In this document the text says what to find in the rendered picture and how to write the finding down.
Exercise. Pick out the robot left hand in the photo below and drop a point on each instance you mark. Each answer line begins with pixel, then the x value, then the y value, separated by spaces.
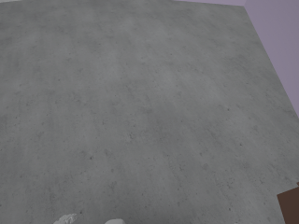
pixel 66 219

